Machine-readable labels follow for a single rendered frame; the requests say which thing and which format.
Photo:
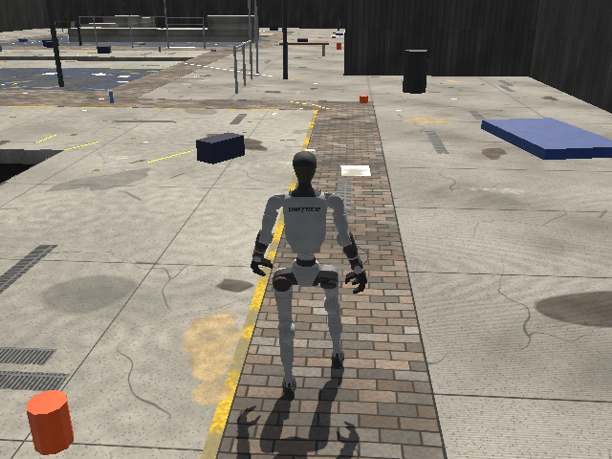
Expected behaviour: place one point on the robot left shin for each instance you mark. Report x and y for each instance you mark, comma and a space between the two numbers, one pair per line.
287, 356

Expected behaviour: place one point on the right robot forearm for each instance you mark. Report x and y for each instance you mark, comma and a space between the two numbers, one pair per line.
353, 256

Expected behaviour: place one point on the left robot upper arm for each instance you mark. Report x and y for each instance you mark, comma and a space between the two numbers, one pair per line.
275, 202

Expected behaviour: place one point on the left robot forearm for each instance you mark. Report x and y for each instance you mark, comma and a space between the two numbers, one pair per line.
259, 250

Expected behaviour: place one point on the robot left hand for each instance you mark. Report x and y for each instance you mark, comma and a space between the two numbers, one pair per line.
264, 262

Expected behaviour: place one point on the right robot upper arm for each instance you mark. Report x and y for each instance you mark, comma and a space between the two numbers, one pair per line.
335, 202

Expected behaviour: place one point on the robot right hand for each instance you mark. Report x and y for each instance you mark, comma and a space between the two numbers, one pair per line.
360, 278

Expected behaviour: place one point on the left robot foot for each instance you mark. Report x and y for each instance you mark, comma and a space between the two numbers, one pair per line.
289, 392

